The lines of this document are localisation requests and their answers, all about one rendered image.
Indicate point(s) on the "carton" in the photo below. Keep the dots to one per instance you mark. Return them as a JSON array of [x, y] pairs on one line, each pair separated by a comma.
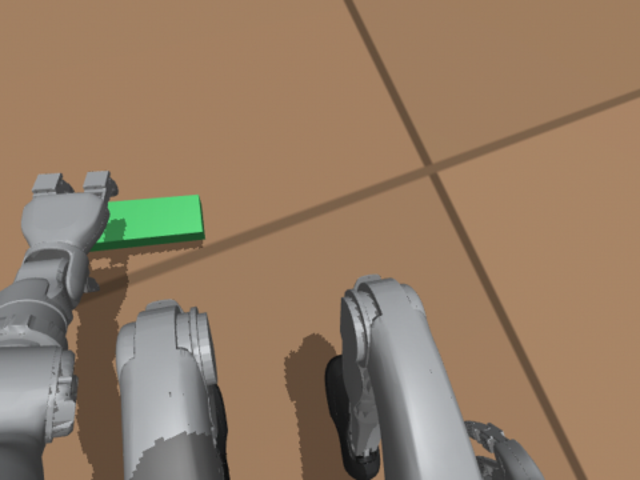
[[144, 222]]

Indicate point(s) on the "left robot arm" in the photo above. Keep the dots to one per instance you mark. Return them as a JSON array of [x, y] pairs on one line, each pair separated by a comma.
[[38, 388]]

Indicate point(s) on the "right robot foot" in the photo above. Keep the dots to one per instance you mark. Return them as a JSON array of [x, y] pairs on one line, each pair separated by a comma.
[[358, 467]]

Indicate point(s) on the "left robot hand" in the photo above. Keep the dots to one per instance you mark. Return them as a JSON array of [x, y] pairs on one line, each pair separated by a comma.
[[58, 214]]

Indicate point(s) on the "right robot hand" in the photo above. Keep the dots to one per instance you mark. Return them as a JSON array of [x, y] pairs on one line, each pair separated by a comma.
[[512, 461]]

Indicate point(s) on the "left robot foot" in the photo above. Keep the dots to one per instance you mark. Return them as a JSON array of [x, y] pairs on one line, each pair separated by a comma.
[[222, 433]]

